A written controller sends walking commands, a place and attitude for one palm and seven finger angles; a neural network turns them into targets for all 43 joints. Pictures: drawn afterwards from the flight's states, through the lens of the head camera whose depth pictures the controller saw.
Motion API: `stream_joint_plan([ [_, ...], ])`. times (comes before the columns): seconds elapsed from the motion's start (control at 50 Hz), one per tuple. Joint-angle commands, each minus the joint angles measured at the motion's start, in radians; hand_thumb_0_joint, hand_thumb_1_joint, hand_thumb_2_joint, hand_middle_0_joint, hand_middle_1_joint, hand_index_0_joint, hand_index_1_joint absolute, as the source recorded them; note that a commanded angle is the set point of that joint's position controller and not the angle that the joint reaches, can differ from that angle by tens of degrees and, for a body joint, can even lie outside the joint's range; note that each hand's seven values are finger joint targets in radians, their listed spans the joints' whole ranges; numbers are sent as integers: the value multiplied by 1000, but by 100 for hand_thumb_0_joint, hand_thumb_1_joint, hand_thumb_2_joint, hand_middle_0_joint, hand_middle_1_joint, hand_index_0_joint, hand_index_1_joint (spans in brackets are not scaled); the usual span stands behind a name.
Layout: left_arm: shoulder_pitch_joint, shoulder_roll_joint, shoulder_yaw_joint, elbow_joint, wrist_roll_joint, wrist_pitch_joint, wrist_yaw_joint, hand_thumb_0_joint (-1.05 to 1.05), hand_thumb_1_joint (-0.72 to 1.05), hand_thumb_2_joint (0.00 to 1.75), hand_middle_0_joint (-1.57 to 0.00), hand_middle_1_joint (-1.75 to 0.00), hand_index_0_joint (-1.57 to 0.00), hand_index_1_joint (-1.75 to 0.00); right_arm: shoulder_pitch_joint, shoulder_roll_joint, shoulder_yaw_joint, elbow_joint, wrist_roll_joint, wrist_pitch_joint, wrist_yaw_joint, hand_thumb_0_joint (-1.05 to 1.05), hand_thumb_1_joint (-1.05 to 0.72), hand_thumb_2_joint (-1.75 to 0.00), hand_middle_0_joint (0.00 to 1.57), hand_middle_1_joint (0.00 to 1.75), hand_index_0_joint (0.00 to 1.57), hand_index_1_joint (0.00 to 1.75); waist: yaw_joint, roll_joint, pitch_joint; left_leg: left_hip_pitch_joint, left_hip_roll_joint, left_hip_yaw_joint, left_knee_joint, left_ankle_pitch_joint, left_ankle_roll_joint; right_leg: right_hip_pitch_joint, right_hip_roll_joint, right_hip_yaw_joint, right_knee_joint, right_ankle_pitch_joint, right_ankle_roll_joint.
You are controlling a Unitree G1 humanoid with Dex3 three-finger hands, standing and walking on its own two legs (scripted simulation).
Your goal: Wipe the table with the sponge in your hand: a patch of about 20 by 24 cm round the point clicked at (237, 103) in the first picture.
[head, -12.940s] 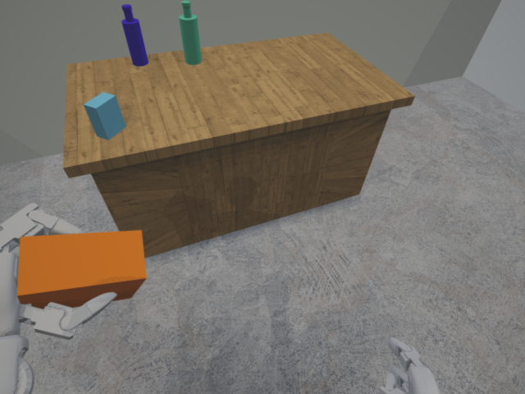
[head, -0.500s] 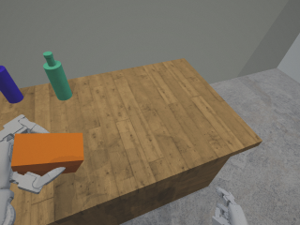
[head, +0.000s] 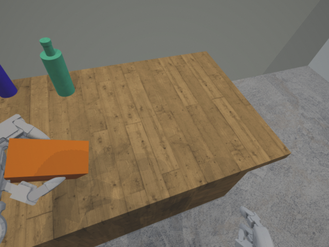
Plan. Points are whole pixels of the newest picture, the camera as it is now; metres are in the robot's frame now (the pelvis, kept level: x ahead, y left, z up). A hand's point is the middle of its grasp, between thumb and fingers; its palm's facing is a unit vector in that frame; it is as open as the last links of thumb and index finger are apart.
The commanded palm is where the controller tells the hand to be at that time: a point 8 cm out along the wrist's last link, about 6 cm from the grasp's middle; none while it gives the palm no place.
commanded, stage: come to a stop and stand still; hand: left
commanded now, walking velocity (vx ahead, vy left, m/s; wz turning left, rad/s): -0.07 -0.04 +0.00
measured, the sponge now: (59, 161) +0.23 +0.22 +0.13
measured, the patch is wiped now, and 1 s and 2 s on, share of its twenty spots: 0.00 0.00 0.00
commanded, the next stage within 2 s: look again from close up in 0.86 s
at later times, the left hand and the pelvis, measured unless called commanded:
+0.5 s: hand (40, 153) +0.22 +0.24 +0.17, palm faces +0.28 -0.85 -0.44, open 9.7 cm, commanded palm +0.16 +0.29 +0.17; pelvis -0.01 +0.01 +0.00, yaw -2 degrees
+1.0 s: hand (29, 163) +0.21 +0.26 +0.15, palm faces +0.34 -0.84 -0.42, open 9.7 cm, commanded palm +0.15 +0.28 +0.17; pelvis -0.01 +0.01 +0.00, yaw -1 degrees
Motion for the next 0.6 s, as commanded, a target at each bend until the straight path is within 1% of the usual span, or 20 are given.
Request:
stream_joint_plan([
  [0.0, -153, 138, 97, -283, -25, -76, 38, 0, 10, 130, -120, -160, -120, -160, -96, -130, -49, -163, -1, -80, -4, 0, -90, -90, 20, 30, 20, 30, 6, 199, -225, 60, 79, -68, -94, 224, -15, 128, -31, 38, -8, 211, -39],
  [0.06, -87, 76, 40, -251, -20, -56, 37, 0, 10, 130, -120, -160, -120, -160, -93, -132, -47, -154, -3, -76, 10, 0, -90, -90, 20, 30, 20, 30, 5, 147, -233, 71, 88, -58, -81, 299, -22, 129, -26, 14, -14, 245, -32],
  [0.12, -50, 90, 55, -223, -14, -35, 42, 0, 10, 130, -120, -160, -120, -160, -90, -139, -58, -163, -3, -55, 15, 0, -90, -90, 20, 30, 20, 30, 2, 76, -219, 53, 85, -63, -76, 285, -30, 136, -32, 34, -32, 277, -35],
  [0.2, -54, 116, 94, -215, -21, -21, 41, 0, 10, 130, -120, -160, -120, -160, -106, -136, -54, -176, -3, -24, 5, 0, -90, -90, 20, 30, 20, 30, -6, 71, -199, 31, 75, -62, -101, 193, -29, 123, -29, 40, -60, 232, -37],
  [0.22, -1072, 889, 638, -484, 150, -119, 36, 0, 10, 130, -120, -160, -120, -160, -16, -182, -51, -161, -74, -53, 15, 0, -90, -90, 20, 30, 20, 30, 13, 60, -79, -92, 84, -20, 16, 229, 5, 11, -48, 66, -93, 152, -37],
  [0.24, -823, 522, 427, -137, 80, -77, 23, 0, 10, 130, -120, -160, -120, -160, -91, -95, -57, -107, -21, -30, 14, 0, -90, -90, 20, 30, 20, 30, 4, 291, -150, 73, 131, -69, 14, 254, -14, -109, -119, 21, -6, 87, -116],
  [0.26, -529, 326, 281, -122, 35, -74, 9, 0, 10, 130, -120, -160, -120, -160, -55, -97, -61, -128, -40, -27, 24, 0, -90, -90, 20, 30, 20, 30, 1, 246, -182, 107, 92, -59, -48, 331, -48, -10, -44, 14, 36, 181, -106],
  [0.28, -385, 228, 203, -27, 21, -59, -6, 0, 10, 130, -120, -160, -120, -160, -62, -138, -75, -161, -29, -38, 31, 0, -90, -90, 20, 30, 20, 30, 17, 246, -244, 123, 80, -21, -31, 327, -31, 44, -32, 47, 12, 215, -93],
  [0.3, -297, 184, 151, -60, 1, -54, -20, 0, 10, 130, -120, -160, -120, -160, -45, -142, -81, -169, -14, -42, 42, 0, -90, -90, 20, 30, 20, 30, 14, 235, -290, 139, 71, -30, -14, 343, -19, 75, -46, 81, 3, 257, -82],
  [0.32, -179, 146, 115, -117, -12, -50, -25, 0, 10, 130, -120, -160, -120, -160, -44, -141, -80, -179, -5, -41, 57, 0, -90, -90, 20, 30, 20, 30, 18, 223, -306, 145, 73, -31, -11, 351, -11, 93, -60, 90, -1, 281, -70],
  [0.34, -86, 56, 57, -147, -23, -44, -31, 0, 10, 130, -120, -160, -120, -160, -66, -129, -79, -180, 8, -46, 75, 0, -90, -90, 20, 30, 20, 30, 21, 208, -342, 189, 77, -27, -22, 392, -9, 97, -47, 68, 14, 283, -68],
  [0.36, -51, 43, 6, -233, -21, -45, -39, 0, 10, 130, -120, -160, -120, -160, -54, -135, -74, -196, 6, -43, 83, 0, -90, -90, 20, 30, 20, 30, 22, 165, -322, 161, 88, -36, -31, 395, -7, 107, -46, 46, 3, 279, -60],
  [0.42, -11, 125, 71, -228, -19, -23, -16, 0, 10, 130, -120, -160, -120, -160, -91, -139, -68, -200, 7, -41, 69, 0, -90, -90, 20, 30, 20, 30, 20, -27, -227, 50, 83, -46, -78, 177, -14, 116, -49, 45, -38, 190, -42],
  [0.44, 5, 176, 146, -187, -17, -11, 7, 0, 10, 130, -120, -160, -120, -160, -120, -139, -65, -190, 16, -33, 56, 0, -90, -90, 20, 30, 20, 30, 19, -17, -209, 51, 86, -41, -106, 110, -14, 94, -44, 39, -40, 136, -38],
  [0.46, -13, 159, 141, -162, -22, -16, 6, 0, 10, 130, -120, -160, -120, -160, -106, -136, -60, -196, 9, -24, 42, 0, -90, -90, 20, 30, 20, 30, 17, -57, -179, 11, 83, -52, -116, 57, -11, 87, -46, 21, -61, 98, -37],
  [0.48, -48, 196, 181, -179, -26, -24, 8, 0, 10, 130, -120, -160, -120, -160, -113, -135, -59, -204, 10, -22, 29, 0, -90, -90, 20, 30, 20, 30, 11, -67, -161, 3, 79, -62, -120, 28, -13, 73, -45, 31, -64, 71, -38],
  [0.52, -91, 206, 196, -179, -31, -42, 8, 0, 10, 130, -120, -160, -120, -160, -114, -131, -49, -209, 10, -20, 8, 0, -90, -90, 20, 30, 20, 30, 3, -12, -128, -12, 83, -72, -135, -35, -8, 44, -49, 40, -66, 6, -40],
  [0.54, -146, 265, 237, -238, -22, -51, 18, 0, 10, 130, -120, -160, -120, -160, -133, -137, -44, -209, 12, -20, 2, 0, -90, -90, 20, 30, 20, 30, 1, 55, -124, -8, 90, -75, -148, -65, -2, 35, -40, 46, -51, -8, -40],
  [0.56, -146, 194, 175, -212, -28, -61, 10, 0, 10, 130, -120, -160, -120, -160, -114, -128, -37, -206, 7, -19, -3, 0, -90, -90, 20, 30, 20, 30, -1, 119, -123, -40, 96, -77, -158, -114, 6, 50, -44, 28, -50, -27, -41],
  [0.58, -170, 207, 170, -243, -20, -69, 9, 0, 10, 130, -120, -160, -120, -160, -106, -126, -35, -212, 7, -26, -4, 0, -90, -90, 20, 30, 20, 30, 2, 179, -128, -56, 93, -74, -160, -155, 11, 71, -40, 34, -42, -27, -43],
])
